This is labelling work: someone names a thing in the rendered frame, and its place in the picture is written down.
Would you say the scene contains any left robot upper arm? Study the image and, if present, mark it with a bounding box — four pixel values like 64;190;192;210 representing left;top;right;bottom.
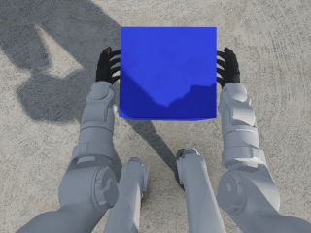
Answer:
15;165;119;233

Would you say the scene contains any robot right forearm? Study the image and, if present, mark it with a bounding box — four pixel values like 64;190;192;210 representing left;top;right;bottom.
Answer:
218;83;280;197

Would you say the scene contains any right robot upper arm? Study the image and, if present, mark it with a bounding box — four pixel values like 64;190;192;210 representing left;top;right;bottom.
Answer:
216;169;311;233

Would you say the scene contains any right robot hand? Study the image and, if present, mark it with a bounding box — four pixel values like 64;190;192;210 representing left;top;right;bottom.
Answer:
216;47;240;89

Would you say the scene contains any left robot hand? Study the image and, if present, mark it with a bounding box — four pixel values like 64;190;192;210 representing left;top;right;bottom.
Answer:
95;47;121;85

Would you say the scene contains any carton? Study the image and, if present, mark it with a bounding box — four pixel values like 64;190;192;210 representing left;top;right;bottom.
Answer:
119;26;217;121

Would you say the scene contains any robot left forearm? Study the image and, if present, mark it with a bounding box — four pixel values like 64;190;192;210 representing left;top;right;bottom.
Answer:
58;81;118;203

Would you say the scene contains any robot right shin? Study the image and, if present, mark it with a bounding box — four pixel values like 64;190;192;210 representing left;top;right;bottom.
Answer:
181;148;207;170

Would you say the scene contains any robot left thigh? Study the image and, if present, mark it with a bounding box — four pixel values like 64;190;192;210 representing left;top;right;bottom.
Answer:
103;161;149;233

